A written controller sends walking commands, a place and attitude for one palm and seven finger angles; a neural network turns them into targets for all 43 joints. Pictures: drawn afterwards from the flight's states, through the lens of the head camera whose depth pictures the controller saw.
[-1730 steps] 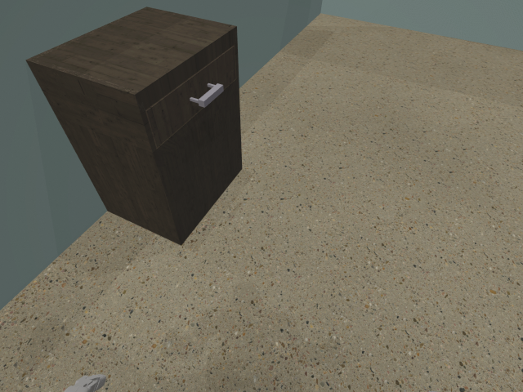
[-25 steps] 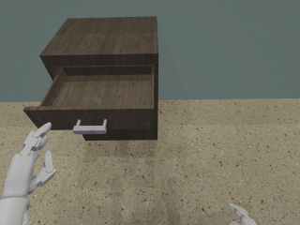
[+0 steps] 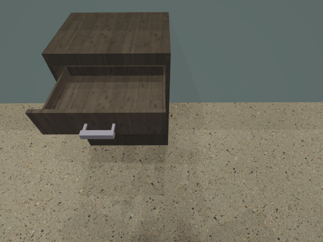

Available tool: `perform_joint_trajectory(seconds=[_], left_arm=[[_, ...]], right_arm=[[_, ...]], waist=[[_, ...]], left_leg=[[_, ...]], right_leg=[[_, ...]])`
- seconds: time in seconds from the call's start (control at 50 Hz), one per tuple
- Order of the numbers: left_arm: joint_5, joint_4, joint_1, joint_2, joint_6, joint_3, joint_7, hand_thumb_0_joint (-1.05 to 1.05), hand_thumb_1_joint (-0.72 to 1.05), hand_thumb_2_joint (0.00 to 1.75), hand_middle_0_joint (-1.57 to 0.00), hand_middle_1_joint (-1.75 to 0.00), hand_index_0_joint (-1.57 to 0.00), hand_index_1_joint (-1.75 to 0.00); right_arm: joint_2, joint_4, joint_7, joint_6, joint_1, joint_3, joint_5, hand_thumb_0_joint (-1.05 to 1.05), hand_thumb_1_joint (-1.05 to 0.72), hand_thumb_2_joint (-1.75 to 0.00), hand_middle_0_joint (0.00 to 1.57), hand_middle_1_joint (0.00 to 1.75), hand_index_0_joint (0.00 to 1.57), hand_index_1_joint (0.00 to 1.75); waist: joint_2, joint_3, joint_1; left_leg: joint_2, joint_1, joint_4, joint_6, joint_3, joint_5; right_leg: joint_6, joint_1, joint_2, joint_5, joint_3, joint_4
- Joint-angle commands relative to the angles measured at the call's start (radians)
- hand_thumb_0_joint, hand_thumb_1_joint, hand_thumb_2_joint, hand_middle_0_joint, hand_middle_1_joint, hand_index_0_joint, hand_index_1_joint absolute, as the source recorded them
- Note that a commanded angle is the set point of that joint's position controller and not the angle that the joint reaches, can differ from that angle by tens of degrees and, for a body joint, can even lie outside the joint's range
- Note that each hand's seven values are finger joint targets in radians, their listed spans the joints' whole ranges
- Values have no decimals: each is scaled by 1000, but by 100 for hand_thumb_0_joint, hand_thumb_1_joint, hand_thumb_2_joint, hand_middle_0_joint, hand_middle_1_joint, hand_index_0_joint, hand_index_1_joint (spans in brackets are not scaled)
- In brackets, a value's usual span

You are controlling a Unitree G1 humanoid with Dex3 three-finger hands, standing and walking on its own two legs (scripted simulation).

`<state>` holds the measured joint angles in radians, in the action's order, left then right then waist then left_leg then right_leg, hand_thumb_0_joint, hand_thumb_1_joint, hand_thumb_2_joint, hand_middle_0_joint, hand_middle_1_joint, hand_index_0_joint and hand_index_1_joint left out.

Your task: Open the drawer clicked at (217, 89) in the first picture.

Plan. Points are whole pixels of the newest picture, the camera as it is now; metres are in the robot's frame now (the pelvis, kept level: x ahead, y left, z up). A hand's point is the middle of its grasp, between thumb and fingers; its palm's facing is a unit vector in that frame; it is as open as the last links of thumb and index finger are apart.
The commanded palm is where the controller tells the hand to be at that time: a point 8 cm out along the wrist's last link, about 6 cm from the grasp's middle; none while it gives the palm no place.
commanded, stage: let the arm hang, fingers relaxed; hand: left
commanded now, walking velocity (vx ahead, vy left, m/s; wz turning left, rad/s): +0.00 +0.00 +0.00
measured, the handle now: (98, 130) +0.52 +0.29 -0.15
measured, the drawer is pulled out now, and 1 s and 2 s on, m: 0.30 0.30 0.30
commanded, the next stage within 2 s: look to check the result in 0.52 s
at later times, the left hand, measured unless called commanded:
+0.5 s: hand out of the picture -0.01 +0.17 -0.18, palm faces +0.03 -0.98 -0.18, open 7.3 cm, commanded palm none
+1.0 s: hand out of the picture -0.01 +0.16 -0.18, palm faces +0.03 -0.98 -0.17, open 7.4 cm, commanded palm none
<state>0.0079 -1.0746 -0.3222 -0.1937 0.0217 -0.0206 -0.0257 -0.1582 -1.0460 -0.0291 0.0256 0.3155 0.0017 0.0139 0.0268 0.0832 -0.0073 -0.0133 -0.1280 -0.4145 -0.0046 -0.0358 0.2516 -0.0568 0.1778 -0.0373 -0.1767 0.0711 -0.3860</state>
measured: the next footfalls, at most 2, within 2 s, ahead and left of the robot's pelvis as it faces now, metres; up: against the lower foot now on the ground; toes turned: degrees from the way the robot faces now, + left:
none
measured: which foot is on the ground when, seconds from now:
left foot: down 0.00-1.00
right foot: down 0.00-1.00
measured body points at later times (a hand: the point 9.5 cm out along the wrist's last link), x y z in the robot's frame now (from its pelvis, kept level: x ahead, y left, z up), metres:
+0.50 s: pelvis +0.00 +0.00 +0.00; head +0.01 +0.00 +0.45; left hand -0.01 +0.22 -0.16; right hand -0.05 -0.19 -0.16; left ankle -0.02 +0.11 -0.74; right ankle +0.02 -0.08 -0.74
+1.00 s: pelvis +0.01 +0.01 +0.00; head +0.03 +0.00 +0.45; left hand -0.01 +0.21 -0.16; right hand -0.03 -0.19 -0.16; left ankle -0.02 +0.11 -0.74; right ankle +0.02 -0.08 -0.74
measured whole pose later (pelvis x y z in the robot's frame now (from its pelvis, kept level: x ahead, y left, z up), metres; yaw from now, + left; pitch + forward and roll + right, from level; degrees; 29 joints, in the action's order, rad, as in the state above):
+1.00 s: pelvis +0.01 +0.01 +0.00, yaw -1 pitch -2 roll +0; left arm 0.01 -1.14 -0.30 -0.11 -0.01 -0.02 -0.04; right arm -0.10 -1.12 -0.04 0.00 0.33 0.00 0.01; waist 0.01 0.06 0.00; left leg 0.00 -0.11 -0.39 -0.01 -0.06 0.25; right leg -0.05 0.18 -0.03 -0.19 0.05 -0.40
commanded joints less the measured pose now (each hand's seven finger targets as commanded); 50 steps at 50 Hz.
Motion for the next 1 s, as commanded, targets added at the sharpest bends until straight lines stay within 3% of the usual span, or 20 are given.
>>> perform_joint_trajectory(seconds=[0.0, 0.2, 0.36, 0.4, 0.98], left_arm=[[3, 7, -14, -77, -28, -7, -7, 0, 90, 90, -20, -30, -20, -30], [3, -37, -34, -52, -30, -7, -14, 0, 90, 90, -20, -30, -20, -30], [4, -47, -42, -30, -33, -7, -15, 0, 90, 90, -20, -30, -20, -30], [4, -48, -45, -27, -34, -8, -16, 0, 90, 90, -20, -30, -20, -30], [5, -55, -66, -1, -40, -6, -20, 0, 90, 90, -20, -30, -20, -30]], right_arm=[[-73, -1, -7, -17, 84, -13, 0, 0, -90, -90, 20, 30, 20, 30], [-35, -57, -10, -24, 120, -9, 0, 0, -90, -90, 20, 30, 20, 30], [-13, -69, -14, -27, 137, -10, 1, 0, -90, -90, 20, 30, 20, 30], [-10, -69, -14, -28, 146, -12, 1, 0, -90, -90, 20, 30, 20, 30], [-14, -67, -19, -30, 129, -19, -3, 0, -90, -90, 20, 30, 20, 30]], waist=[[-59, 21, 13], [-45, 33, 9], [7, 45, 10], [-20, 40, 11], [-28, 24, 16]], left_leg=[[-76, -62, 100, -40, 77, -16], [-72, -76, 110, -40, 71, -7], [-70, -92, 110, -35, 67, -12], [-74, -88, 108, -37, 68, -18], [-81, -37, 96, -36, 63, -69]], right_leg=[[3, 8, 124, -59, -148, 111], [4, 14, 121, -63, -148, 100], [0, 14, 118, -34, -153, 90], [1, 14, 120, -29, -146, 88], [4, 26, 117, 38, -145, 73]])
